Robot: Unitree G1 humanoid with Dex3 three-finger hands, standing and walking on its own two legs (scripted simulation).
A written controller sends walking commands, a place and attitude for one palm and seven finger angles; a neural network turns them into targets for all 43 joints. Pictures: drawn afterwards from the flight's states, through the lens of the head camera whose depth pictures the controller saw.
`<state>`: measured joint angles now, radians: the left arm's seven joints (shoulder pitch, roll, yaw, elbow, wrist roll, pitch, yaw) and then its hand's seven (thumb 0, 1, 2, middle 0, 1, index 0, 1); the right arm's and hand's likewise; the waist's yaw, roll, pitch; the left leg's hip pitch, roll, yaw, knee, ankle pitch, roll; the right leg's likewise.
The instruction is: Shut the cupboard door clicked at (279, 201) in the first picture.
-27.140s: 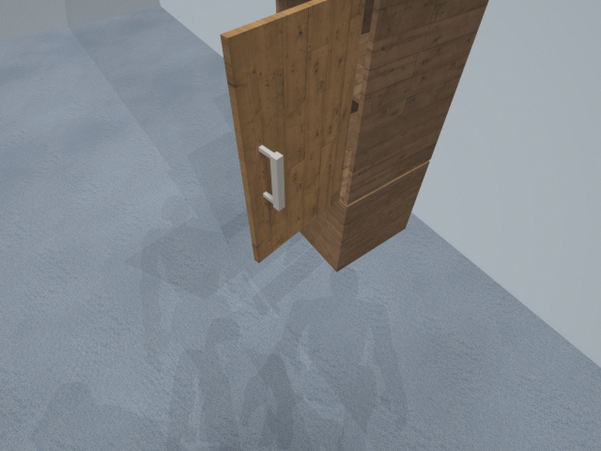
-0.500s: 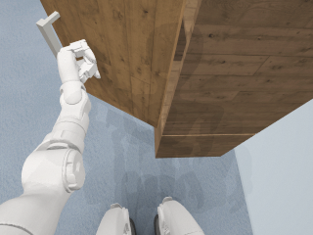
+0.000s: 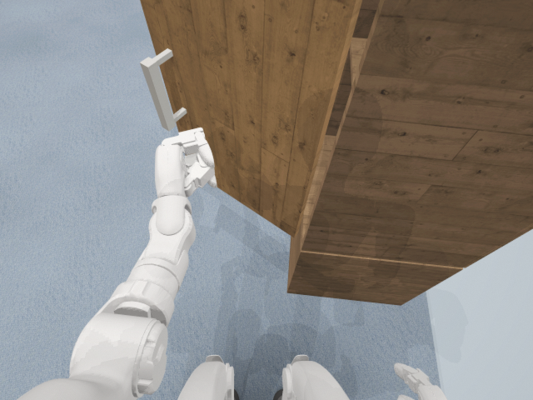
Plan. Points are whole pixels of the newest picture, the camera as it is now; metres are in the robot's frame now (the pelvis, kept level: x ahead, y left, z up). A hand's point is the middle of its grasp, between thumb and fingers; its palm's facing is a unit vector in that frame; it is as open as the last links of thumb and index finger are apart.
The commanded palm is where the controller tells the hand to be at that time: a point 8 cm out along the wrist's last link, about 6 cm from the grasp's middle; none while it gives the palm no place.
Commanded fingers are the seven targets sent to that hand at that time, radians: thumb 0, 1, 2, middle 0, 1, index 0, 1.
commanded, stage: draw the hand back to the body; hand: left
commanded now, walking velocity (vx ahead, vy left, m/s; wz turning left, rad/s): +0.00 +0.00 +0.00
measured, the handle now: (167, 92) +0.63 +0.16 +0.04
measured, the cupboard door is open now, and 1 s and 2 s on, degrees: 60 60 60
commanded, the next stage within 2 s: step back with the hand held close in 1.58 s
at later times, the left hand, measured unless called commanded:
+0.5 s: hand (136, 188) +0.36 +0.15 +0.14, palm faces +0.05 -1.00 -0.03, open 3.1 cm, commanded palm +0.32 +0.20 +0.14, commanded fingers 0.00 0.90 0.90 -1.13 -1.32 -1.13 -1.32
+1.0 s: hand out of the picture +0.25 +0.25 +0.21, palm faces +0.30 -0.90 -0.32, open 4.6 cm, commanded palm +0.21 +0.30 +0.24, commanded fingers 0.00 0.90 0.90 -0.45 -0.57 -0.45 -0.57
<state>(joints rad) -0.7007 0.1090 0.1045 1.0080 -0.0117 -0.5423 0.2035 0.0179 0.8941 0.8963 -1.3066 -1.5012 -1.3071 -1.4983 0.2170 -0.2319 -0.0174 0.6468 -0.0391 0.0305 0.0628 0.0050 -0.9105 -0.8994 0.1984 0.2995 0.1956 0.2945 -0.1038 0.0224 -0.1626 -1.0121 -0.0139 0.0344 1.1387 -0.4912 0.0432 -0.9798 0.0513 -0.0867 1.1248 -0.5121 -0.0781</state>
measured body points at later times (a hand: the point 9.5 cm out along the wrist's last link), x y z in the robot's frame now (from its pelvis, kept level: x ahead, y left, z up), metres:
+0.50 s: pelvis +0.01 +0.01 +0.06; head +0.05 +0.00 +0.50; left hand +0.35 +0.20 +0.14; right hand +0.11 -0.25 -0.06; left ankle +0.02 +0.09 -0.65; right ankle +0.01 -0.07 -0.65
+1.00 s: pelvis +0.03 +0.03 +0.09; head +0.02 +0.01 +0.54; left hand +0.23 +0.30 +0.23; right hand +0.24 -0.16 +0.02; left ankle +0.02 +0.09 -0.65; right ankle +0.01 -0.07 -0.65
